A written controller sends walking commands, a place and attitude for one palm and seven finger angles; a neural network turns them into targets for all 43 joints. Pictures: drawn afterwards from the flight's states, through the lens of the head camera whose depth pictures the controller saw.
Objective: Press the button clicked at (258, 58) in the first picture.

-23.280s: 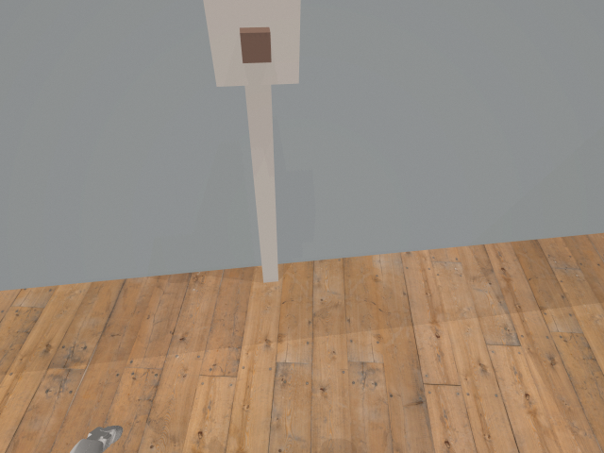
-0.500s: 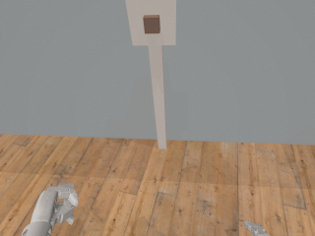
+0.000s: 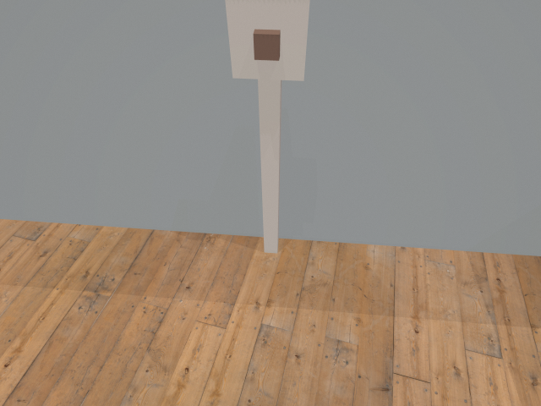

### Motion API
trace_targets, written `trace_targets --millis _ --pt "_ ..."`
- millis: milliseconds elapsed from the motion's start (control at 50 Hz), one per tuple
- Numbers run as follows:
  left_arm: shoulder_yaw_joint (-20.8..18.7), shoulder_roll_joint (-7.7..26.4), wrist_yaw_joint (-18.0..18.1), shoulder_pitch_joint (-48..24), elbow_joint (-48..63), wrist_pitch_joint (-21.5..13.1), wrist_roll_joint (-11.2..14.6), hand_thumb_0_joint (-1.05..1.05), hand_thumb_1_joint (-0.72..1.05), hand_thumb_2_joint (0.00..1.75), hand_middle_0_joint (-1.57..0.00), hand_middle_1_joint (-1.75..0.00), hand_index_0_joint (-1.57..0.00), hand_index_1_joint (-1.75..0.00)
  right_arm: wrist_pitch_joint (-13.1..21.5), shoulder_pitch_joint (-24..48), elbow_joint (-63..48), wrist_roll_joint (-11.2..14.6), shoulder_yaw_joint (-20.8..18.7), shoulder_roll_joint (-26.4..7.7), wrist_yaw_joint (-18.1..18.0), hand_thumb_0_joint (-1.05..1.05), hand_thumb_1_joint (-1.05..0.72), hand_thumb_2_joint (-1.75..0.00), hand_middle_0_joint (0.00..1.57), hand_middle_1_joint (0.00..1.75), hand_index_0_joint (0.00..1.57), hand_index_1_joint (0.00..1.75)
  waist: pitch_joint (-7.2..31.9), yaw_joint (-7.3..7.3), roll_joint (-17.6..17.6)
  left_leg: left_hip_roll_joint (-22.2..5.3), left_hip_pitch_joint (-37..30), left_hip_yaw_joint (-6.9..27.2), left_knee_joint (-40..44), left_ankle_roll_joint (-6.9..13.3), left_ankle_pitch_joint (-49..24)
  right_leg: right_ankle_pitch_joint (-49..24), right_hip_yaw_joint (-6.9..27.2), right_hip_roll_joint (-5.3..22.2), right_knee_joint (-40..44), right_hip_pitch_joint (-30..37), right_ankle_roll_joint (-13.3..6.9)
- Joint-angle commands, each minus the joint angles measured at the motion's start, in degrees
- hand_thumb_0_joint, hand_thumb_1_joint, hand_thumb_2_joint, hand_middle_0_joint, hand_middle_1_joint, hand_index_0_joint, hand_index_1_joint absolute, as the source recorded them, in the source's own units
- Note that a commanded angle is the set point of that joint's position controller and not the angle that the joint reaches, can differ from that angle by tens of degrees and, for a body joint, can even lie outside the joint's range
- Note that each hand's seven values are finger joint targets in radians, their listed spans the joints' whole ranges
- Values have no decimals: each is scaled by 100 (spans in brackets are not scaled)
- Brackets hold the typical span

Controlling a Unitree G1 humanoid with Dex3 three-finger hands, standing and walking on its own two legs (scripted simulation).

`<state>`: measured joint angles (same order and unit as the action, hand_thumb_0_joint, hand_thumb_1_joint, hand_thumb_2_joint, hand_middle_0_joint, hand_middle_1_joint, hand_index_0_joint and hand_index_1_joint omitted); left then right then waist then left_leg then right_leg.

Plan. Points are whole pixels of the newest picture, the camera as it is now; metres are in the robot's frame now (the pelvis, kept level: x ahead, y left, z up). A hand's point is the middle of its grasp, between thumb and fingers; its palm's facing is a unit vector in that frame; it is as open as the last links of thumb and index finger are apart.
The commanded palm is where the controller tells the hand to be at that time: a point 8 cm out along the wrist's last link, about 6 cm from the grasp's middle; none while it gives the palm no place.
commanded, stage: let the arm hang, fingers relaxed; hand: left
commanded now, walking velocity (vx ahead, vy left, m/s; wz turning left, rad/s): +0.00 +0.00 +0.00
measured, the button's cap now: (267, 44) +0.82 +0.06 +0.16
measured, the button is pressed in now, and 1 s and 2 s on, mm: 0 0 0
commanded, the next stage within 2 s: stand and wait in 0.46 s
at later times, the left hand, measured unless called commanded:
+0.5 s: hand out of the picture +0.07 +0.20 -0.16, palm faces -0.01 -0.96 -0.27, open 7.4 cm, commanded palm none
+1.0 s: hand out of the picture +0.10 +0.22 -0.15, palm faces -0.01 -0.94 -0.34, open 7.4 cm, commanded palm none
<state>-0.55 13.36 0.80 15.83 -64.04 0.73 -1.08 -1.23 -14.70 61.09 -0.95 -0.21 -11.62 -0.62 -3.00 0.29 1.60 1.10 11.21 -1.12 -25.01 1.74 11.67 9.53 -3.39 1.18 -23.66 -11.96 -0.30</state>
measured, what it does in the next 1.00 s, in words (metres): stands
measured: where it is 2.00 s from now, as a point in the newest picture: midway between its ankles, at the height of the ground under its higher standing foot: outside the picture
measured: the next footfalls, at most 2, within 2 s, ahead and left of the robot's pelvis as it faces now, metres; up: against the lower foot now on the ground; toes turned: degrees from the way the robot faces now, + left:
none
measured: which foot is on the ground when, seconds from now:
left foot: down 0.00-1.00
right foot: down 0.00-1.00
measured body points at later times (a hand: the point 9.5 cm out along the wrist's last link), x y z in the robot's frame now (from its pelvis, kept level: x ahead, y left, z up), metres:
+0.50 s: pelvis +0.01 -0.01 +0.00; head +0.02 -0.02 +0.45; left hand +0.07 +0.25 -0.14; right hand +0.02 -0.27 -0.15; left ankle +0.02 +0.10 -0.74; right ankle +0.04 -0.12 -0.74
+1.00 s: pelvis +0.03 -0.02 +0.01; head +0.05 -0.04 +0.46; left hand +0.10 +0.27 -0.12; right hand +0.10 -0.31 -0.14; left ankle +0.02 +0.10 -0.74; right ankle +0.04 -0.12 -0.74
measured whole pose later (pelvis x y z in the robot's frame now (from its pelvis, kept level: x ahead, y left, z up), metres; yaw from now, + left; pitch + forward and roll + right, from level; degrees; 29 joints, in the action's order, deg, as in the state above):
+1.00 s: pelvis +0.03 -0.02 +0.01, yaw +0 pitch -1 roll +0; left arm -1.1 17.3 0.3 5.9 -65.9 -1.4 -0.8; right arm 0.0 -6.6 64.5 -0.8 -0.9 -18.3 -0.5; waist -3.3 -0.4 1.7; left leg -0.6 6.1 -0.7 -18.1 -0.4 10.6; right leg 9.4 -3.8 -0.7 -18.3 -7.7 -2.0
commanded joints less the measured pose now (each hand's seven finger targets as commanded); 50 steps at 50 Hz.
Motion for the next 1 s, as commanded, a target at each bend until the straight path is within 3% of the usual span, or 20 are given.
trace_targets --millis 0,300,380,480,980 --pt "-196 793 41 -152 224 -133 17 0 90 90 -20 -30 -20 -30 131 -163 -123 -11 -213 -868 -65 0 -90 -90 20 30 20 30 -181 -58 -197 -653 385 703 829 98 842 1066 633 478 643 -90 -257" --pt "-279 973 43 -519 150 -195 29 0 90 90 -20 -30 -20 -30 212 -14 80 -9 -230 -968 -78 0 -90 -90 20 30 20 30 -78 -29 -137 -698 287 700 884 59 143 523 635 526 599 202 -280" --pt "-291 1042 28 -655 145 -200 34 0 90 90 -20 -30 -20 -30 227 108 102 -21 -230 -1050 -75 0 -90 -90 20 30 20 30 -14 -34 49 -719 217 710 963 40 140 469 663 548 633 266 -284" --pt "-304 1151 19 -815 151 -242 41 0 90 90 -20 -30 -20 -30 239 236 103 -16 -244 -1186 -70 0 -90 -90 20 30 20 30 150 -64 -134 -721 6 643 882 12 -218 287 690 588 723 354 -294" --pt "-279 1576 13 -1193 153 -325 56 0 90 90 -20 -30 -20 -30 230 873 69 2 -241 -1679 -47 0 -90 -90 20 30 20 30 509 -95 -206 -827 -599 555 926 -73 -926 -861 709 672 864 687 -264"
